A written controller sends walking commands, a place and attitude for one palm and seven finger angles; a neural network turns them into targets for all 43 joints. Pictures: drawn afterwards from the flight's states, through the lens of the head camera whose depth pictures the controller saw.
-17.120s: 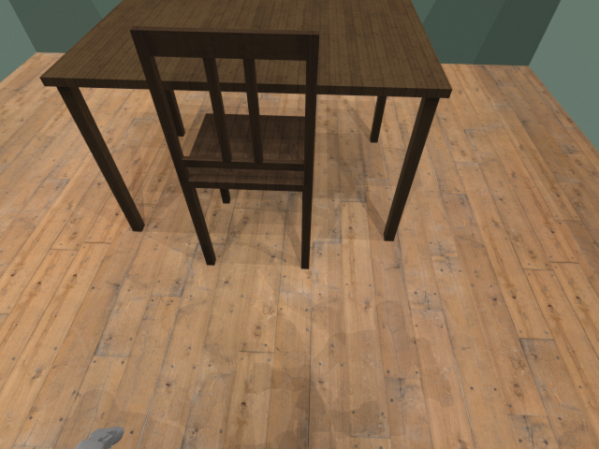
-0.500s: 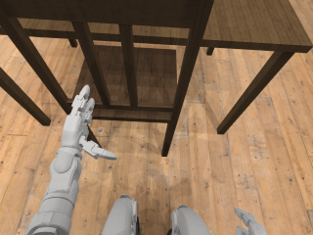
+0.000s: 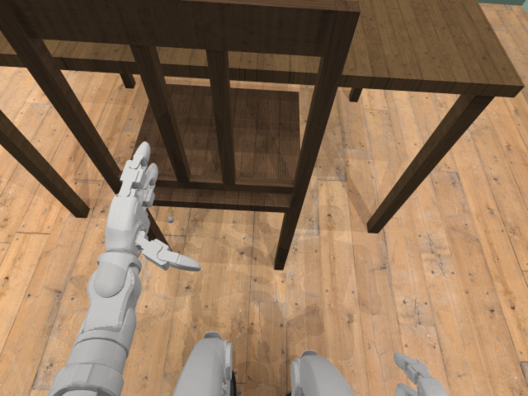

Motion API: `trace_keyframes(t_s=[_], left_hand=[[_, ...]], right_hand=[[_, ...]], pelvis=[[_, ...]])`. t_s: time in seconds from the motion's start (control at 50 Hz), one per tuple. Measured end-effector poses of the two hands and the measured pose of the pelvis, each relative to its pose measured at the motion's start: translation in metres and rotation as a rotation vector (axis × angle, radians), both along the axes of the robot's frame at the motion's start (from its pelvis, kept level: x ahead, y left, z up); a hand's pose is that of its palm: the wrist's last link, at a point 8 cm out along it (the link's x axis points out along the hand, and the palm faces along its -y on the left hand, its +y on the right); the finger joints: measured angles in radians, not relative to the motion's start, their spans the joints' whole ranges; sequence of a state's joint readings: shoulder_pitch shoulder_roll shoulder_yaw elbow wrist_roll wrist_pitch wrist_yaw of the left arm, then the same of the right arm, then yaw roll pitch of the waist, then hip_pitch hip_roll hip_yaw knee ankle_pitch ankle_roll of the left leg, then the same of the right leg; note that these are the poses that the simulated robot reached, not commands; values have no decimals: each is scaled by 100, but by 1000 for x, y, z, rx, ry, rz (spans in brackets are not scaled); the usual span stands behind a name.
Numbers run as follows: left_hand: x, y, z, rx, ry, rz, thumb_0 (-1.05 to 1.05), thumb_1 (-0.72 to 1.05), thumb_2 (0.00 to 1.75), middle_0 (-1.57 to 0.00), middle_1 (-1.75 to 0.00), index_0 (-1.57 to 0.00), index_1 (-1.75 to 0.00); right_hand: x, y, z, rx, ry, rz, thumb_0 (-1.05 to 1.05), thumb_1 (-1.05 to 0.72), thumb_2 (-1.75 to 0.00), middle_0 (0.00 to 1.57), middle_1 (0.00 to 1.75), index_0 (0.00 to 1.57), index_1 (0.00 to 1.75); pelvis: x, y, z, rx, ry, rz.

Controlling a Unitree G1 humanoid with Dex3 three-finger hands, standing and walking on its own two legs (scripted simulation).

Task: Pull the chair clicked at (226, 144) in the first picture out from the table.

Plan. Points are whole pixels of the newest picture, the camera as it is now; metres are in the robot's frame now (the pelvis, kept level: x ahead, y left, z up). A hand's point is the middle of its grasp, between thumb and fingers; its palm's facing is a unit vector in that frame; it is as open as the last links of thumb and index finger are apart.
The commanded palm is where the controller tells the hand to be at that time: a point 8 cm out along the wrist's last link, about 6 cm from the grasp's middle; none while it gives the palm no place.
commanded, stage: aim the fingers beside a spindle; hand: left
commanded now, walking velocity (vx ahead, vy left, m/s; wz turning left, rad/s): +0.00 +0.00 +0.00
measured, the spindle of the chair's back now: (168, 126) +0.53 +0.17 +0.05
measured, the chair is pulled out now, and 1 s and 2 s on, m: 0.00 0.00 0.00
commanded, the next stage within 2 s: push the fingers through the gap in 0.66 s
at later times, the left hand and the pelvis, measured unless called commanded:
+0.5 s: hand (177, 219) +0.37 +0.14 +0.02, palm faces -0.04 -1.00 -0.04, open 16.9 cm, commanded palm +0.35 +0.19 +0.02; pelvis +0.00 +0.00 +0.00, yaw +0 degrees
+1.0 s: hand (171, 208) +0.38 +0.15 +0.02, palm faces -0.02 -1.00 -0.04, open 16.9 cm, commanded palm +0.37 +0.20 +0.02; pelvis +0.00 -0.01 -0.01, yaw +0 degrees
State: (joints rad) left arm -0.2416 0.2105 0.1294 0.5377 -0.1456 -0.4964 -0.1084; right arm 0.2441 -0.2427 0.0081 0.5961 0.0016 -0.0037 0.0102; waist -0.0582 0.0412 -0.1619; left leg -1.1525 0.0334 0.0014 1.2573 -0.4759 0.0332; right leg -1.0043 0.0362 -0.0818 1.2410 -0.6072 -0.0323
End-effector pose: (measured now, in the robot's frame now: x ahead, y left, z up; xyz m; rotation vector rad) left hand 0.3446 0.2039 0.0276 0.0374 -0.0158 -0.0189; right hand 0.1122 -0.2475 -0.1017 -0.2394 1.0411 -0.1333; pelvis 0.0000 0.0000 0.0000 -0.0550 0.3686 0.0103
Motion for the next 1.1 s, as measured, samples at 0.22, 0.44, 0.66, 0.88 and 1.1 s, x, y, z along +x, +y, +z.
trace_keyframes(t_s=[0.22, 0.44, 0.66, 0.88, 1.1], left_hand=[[10, -8, -10, -10, 35, -33, -1, -50, 30, -6, -8, -6, -8], [11, -4, -3, 8, 35, -12, -1, -49, 30, -6, -8, -6, -8], [6, -15, 2, 6, -11, -11, -1, -49, 30, -6, -8, -6, -8], [3, 0, -10, 0, 57, 2, -1, -49, 30, -6, -8, -6, -8], [39, 0, -2, 1, -5, -20, -1, -50, 30, -6, -8, -6, -8]], right_hand=[[2, -4, -3, -13, -11, -2, 1, -90, -90, 20, 30, 20, 30], [-6, -4, -5, 11, 17, -16, 1, -90, -90, 20, 30, 20, 30], [-2, -9, -4, 1, 5, -15, 1, -90, -90, 20, 30, 20, 30], [2, -13, -3, -4, -11, -10, 1, -90, -90, 20, 30, 20, 30], [-11, -14, -11, -31, 28, -22, 1, -90, -90, 20, 30, 20, 30]], pelvis=[[-4, -1, -5, -3, 10, 0], [-1, -4, -2, 5, 10, -4], [0, -7, -2, 8, 5, -4], [-1, -10, -3, 7, 4, -2], [-5, -6, -10, -6, 26, 1]])
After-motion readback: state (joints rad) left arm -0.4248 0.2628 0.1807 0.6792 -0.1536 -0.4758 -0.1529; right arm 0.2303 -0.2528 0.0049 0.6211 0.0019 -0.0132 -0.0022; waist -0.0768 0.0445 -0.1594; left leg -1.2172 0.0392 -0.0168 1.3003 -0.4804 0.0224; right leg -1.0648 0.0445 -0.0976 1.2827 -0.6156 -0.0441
